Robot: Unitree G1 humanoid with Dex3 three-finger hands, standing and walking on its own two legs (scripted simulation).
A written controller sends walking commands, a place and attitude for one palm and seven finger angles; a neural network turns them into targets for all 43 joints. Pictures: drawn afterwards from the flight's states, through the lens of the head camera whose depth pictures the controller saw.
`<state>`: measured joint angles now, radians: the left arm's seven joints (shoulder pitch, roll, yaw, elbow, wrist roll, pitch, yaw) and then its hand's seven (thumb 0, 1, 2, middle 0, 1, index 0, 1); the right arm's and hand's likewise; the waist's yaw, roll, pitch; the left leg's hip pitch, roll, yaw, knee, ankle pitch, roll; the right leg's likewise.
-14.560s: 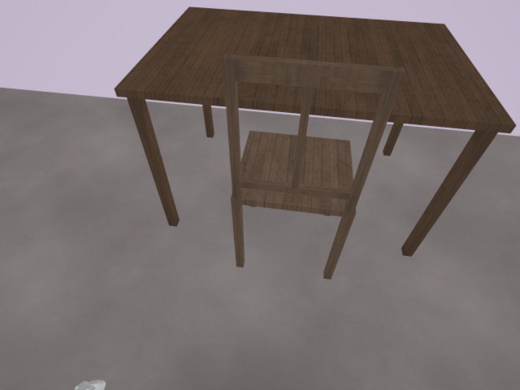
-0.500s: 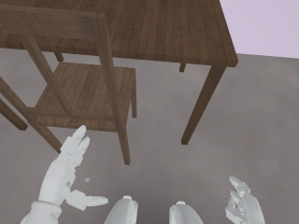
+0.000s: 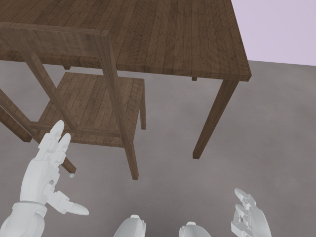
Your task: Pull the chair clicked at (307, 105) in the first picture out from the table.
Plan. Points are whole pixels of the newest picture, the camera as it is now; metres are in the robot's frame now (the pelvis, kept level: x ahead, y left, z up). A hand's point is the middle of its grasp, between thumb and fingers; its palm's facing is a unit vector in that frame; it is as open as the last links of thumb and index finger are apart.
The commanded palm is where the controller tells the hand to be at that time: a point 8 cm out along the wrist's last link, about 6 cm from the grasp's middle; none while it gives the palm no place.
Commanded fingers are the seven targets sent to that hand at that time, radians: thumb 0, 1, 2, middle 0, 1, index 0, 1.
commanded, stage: raise the hand toward the chair's back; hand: left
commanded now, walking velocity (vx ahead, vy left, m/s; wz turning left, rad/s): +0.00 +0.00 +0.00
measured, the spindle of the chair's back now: (55, 97) +0.48 +0.34 +0.02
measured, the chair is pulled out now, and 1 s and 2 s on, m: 0.00 0.00 0.00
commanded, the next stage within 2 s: aim the fingers beside a spindle in 0.50 s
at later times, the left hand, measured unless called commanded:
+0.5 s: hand (81, 177) +0.24 +0.19 +0.04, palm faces -0.06 -1.00 -0.06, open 16.9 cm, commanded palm +0.22 +0.25 +0.05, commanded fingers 0.00 -0.50 0.30 -0.06 -0.08 -0.06 -0.08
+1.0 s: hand (89, 170) +0.26 +0.18 +0.04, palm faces -0.04 -1.00 -0.06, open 16.9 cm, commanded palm +0.24 +0.24 +0.04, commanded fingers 0.00 -0.50 0.30 -0.06 -0.08 -0.06 -0.08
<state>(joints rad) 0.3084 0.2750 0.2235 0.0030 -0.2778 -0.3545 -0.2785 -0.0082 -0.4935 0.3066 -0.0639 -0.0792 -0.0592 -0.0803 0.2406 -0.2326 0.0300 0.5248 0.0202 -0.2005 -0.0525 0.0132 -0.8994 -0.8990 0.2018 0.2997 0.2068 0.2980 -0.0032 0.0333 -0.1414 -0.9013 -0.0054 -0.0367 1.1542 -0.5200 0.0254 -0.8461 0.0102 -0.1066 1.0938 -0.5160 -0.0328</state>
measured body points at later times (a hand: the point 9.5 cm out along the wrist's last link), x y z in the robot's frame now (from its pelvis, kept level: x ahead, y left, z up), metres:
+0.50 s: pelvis +0.00 -0.01 +0.00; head +0.07 +0.00 +0.45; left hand +0.24 +0.24 +0.05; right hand +0.18 -0.25 -0.07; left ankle +0.02 +0.10 -0.65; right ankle +0.01 -0.11 -0.65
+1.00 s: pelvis -0.01 +0.00 -0.01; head +0.07 +0.00 +0.44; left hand +0.26 +0.23 +0.04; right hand +0.16 -0.24 -0.09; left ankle +0.02 +0.10 -0.65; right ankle +0.01 -0.11 -0.65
